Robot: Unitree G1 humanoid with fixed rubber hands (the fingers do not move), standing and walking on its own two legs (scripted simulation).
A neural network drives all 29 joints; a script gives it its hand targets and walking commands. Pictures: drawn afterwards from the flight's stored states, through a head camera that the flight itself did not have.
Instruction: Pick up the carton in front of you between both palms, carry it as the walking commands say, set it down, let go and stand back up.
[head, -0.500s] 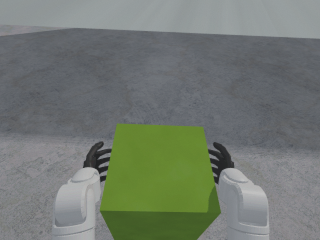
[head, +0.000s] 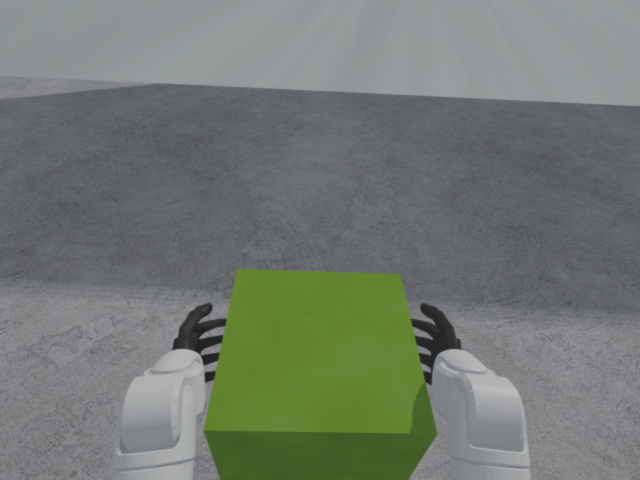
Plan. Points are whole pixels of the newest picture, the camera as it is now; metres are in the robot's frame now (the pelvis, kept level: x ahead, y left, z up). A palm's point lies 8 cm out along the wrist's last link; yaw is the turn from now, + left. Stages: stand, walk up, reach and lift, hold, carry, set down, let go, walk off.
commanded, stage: carry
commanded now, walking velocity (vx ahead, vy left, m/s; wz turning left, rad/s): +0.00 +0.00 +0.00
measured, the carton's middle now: (314, 392) +0.26 +0.00 +0.00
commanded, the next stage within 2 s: hold in 0.78 s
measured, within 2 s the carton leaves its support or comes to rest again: neither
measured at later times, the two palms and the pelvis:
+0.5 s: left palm (193, 387) +0.25 +0.15 +0.04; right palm (437, 386) +0.25 -0.15 +0.04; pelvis -0.03 +0.00 +0.00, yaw +0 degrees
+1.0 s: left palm (228, 384) +0.26 +0.11 +0.04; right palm (480, 418) +0.21 -0.19 +0.04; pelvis -0.04 +0.01 +0.01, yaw -9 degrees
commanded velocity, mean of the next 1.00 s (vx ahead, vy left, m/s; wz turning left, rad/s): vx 0.00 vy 0.00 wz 0.00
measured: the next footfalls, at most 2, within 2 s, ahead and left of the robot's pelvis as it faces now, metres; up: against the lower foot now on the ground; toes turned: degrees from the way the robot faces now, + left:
none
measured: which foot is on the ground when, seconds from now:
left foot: down 0.00-1.00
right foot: down 0.00-1.00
